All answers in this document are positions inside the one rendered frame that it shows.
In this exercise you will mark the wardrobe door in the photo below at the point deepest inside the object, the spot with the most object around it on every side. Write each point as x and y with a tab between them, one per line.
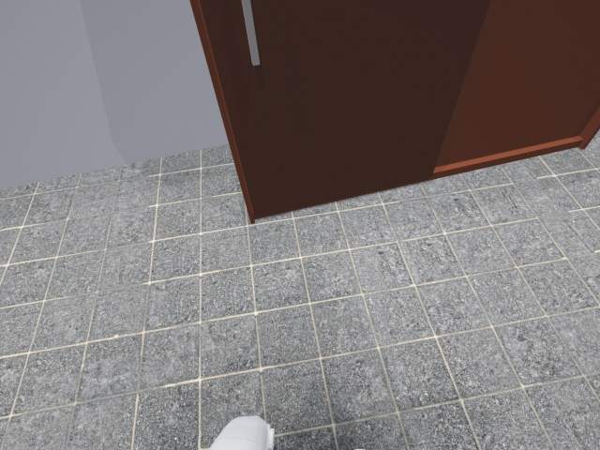
534	78
349	95

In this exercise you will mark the robot left thigh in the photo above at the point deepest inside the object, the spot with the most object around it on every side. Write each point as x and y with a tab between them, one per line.
245	433

